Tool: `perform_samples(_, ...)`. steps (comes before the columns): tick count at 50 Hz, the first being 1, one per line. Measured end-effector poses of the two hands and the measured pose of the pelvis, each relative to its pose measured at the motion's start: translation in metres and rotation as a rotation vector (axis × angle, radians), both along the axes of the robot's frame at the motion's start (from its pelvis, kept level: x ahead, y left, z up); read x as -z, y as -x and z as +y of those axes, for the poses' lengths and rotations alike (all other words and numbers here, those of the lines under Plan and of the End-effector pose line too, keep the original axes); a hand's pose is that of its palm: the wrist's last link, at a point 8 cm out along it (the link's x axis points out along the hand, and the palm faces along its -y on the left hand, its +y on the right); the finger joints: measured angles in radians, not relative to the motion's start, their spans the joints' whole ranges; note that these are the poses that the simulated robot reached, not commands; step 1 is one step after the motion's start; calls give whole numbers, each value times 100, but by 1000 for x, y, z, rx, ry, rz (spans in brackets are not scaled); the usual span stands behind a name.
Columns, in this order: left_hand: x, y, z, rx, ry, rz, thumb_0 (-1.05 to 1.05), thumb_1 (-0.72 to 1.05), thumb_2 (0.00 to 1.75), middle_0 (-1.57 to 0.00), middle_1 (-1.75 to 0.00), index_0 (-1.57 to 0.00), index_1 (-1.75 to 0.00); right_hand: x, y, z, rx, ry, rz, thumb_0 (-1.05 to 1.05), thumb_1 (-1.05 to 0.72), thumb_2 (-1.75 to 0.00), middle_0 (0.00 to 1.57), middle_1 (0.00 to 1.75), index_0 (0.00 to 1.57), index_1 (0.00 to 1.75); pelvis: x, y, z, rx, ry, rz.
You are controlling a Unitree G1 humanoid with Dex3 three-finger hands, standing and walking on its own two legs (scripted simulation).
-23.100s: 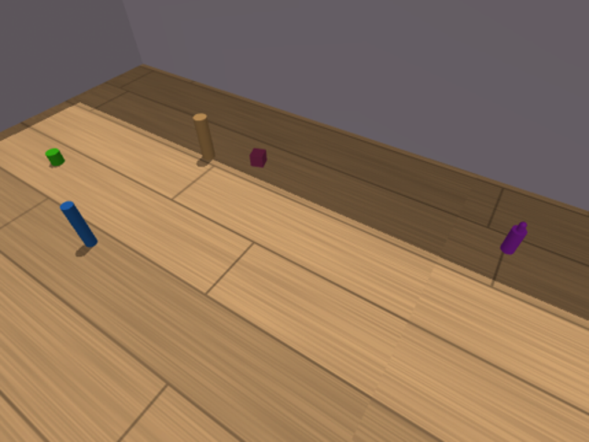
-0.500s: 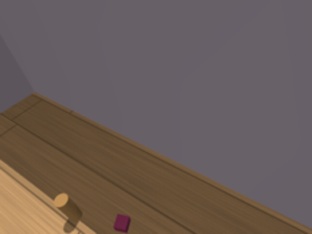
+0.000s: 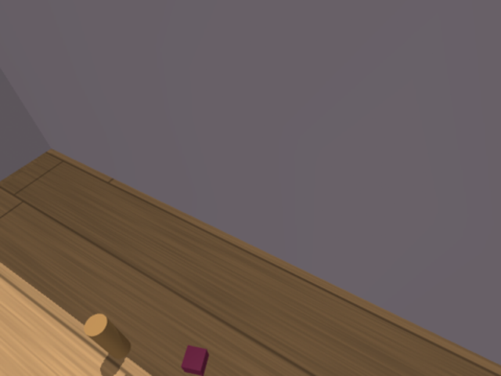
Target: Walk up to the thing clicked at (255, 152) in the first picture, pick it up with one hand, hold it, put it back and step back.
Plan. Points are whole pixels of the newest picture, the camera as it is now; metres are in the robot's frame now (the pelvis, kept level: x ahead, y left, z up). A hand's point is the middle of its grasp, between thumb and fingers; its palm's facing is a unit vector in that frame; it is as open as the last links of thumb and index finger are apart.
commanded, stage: stand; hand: left
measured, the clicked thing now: (195, 360) +0.37 +0.24 -0.75
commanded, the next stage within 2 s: rise first in 1.96 s
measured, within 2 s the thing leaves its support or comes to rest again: neither
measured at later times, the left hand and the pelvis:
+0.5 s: hand out of the picture +0.07 +0.25 -0.16, palm faces -0.02 -0.94 -0.34, open 7.4 cm; pelvis +0.00 +0.00 +0.00, yaw +0 degrees
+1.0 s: hand out of the picture +0.07 +0.25 -0.16, palm faces -0.03 -0.94 -0.34, open 7.4 cm; pelvis +0.00 +0.00 +0.00, yaw +0 degrees
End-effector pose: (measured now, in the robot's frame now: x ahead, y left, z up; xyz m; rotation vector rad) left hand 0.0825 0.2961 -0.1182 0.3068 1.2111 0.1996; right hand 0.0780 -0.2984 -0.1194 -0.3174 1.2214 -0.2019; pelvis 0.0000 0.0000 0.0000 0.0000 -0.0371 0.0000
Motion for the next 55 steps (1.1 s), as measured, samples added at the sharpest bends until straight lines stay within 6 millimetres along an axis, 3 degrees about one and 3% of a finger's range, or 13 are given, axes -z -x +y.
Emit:
perform_samples(20,2,13,0,1,-1,29,1,90,90,-20,-30,-21,-30,1,10,-2,5,0,24,0,-91,-90,20,30,21,30,0,0,-2,4,0,-1)
perform_samples(55,2,18,1,9,-4,32,1,90,90,-20,-30,-21,-30,1,18,-2,10,0,30,0,-91,-90,20,30,21,30,0,2,0,7,-1,-3)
